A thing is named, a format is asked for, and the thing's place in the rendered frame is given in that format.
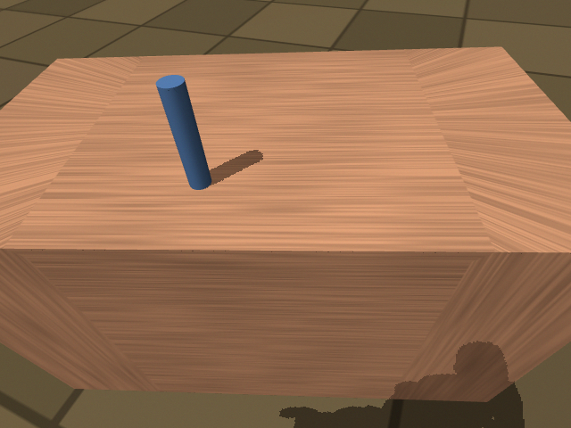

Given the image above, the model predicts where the can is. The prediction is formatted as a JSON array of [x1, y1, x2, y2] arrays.
[[156, 75, 211, 190]]

